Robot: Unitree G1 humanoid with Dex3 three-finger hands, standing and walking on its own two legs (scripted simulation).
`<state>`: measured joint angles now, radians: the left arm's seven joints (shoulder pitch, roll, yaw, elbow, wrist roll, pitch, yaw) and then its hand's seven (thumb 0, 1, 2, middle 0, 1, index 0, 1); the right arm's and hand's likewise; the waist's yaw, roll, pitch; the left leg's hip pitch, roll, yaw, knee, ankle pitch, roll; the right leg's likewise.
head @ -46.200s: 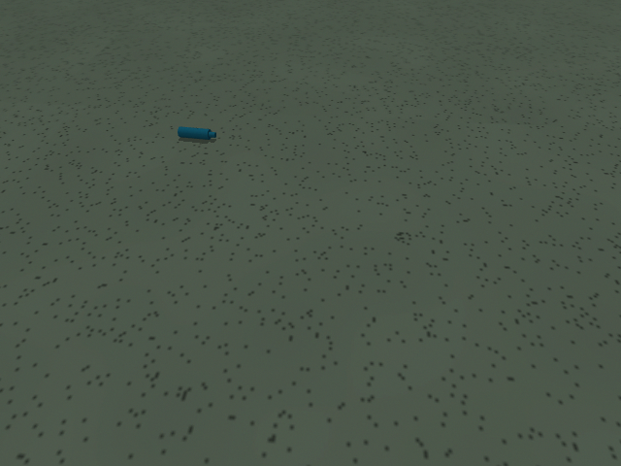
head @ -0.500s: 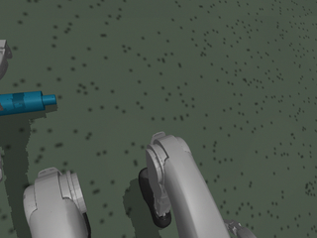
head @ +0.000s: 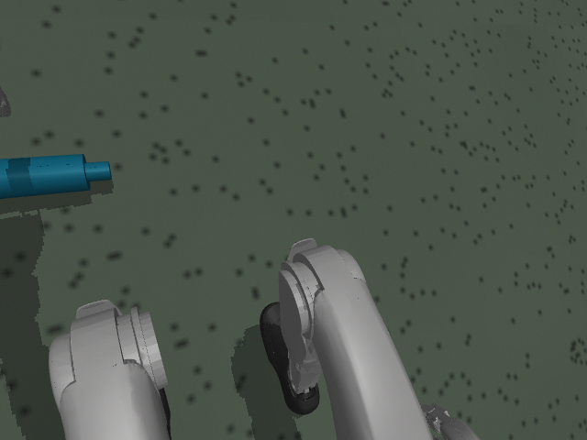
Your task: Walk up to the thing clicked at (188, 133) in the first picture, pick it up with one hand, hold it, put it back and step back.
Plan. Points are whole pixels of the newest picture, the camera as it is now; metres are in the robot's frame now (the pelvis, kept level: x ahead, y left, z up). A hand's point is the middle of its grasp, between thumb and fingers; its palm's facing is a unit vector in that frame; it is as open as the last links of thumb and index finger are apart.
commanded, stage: close in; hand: left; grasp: from above
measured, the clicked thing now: (34, 176) +0.53 +0.24 -0.30
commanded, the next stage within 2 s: rest palm in 0.04 s
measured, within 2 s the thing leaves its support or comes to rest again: neither
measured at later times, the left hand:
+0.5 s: hand (10, 176) +0.51 +0.26 -0.23, palm faces -0.48 -0.03 -0.87, open 13.7 cm
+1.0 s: hand (14, 186) +0.50 +0.26 -0.27, palm faces -0.50 -0.06 -0.87, open 13.8 cm
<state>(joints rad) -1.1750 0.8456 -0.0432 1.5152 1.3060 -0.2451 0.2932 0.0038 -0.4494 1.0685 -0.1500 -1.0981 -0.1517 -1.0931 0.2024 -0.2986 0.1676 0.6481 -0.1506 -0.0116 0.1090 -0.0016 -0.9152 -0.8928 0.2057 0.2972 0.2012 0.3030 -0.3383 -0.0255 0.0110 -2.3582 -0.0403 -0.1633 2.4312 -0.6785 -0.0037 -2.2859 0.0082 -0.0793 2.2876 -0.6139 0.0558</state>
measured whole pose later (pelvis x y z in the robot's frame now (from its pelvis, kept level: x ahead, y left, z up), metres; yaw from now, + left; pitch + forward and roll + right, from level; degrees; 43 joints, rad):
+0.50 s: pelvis +0.00 +0.00 -0.01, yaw -2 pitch +33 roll -12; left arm -1.18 0.93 0.02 1.67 1.38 -0.24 0.47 0.00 -0.50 1.08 -0.11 -1.05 -0.09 -1.06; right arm 0.22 -0.30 0.25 0.61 -0.19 -0.09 0.14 0.00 -0.91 -0.89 0.21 0.30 0.20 0.30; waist -0.42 -0.07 0.09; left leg -2.37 -0.03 -0.19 2.48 -0.70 0.00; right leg -2.30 0.03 -0.10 2.31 -0.61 0.06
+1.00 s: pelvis +0.01 +0.00 -0.02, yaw -4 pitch +31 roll -15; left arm -1.15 1.00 0.06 1.67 1.38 -0.24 0.50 0.00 -0.49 1.04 -0.12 -1.00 -0.10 -1.02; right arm 0.18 -0.35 0.27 0.58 -0.23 -0.14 0.18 0.00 -0.91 -0.90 0.20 0.30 0.20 0.30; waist -0.43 -0.12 0.16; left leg -2.36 -0.03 -0.23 2.53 -0.73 -0.01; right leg -2.27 0.03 -0.14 2.33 -0.63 0.07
